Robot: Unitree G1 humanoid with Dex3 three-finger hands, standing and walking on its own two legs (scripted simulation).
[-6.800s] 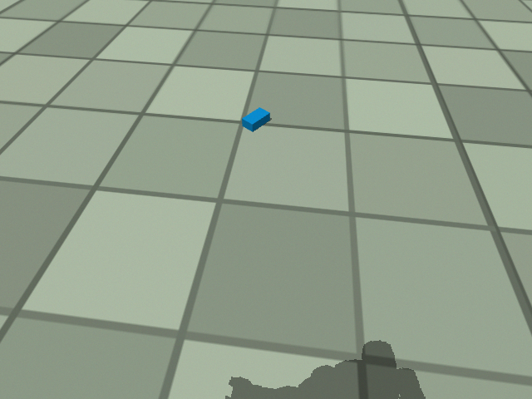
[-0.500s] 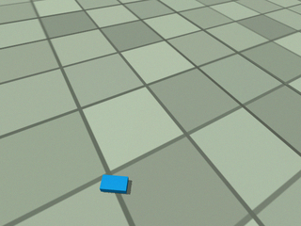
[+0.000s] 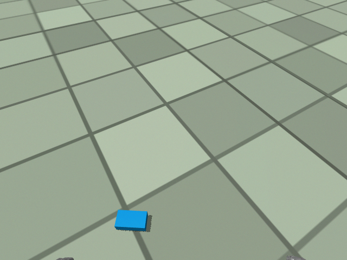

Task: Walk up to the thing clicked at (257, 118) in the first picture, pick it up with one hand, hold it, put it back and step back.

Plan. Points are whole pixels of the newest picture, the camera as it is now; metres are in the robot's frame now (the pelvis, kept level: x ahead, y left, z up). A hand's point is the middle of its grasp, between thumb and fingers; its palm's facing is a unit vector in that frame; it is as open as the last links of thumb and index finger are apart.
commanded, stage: walk up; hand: left
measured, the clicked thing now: (131, 220) +0.43 +0.25 -0.75
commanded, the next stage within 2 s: stand in 0.62 s
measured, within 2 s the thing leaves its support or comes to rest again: neither
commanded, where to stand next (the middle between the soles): +0.06 +0.01 m, yaw -1 degrees
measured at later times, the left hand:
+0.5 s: hand out of the picture +0.10 +0.25 -0.16, palm faces -0.06 -0.94 -0.33, open 7.4 cm
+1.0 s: hand out of the picture +0.09 +0.26 -0.15, palm faces -0.05 -0.94 -0.34, open 7.4 cm
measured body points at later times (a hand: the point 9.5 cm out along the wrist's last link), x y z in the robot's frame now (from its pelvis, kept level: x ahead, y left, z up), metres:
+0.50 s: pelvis +0.00 +0.01 +0.00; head +0.01 +0.00 +0.45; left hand +0.10 +0.30 -0.13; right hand +0.06 -0.30 -0.13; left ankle -0.01 +0.14 -0.74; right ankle +0.02 -0.13 -0.74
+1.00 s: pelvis +0.00 +0.01 +0.00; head +0.01 +0.01 +0.45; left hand +0.09 +0.31 -0.13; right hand +0.08 -0.30 -0.13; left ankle -0.01 +0.14 -0.74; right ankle +0.02 -0.13 -0.74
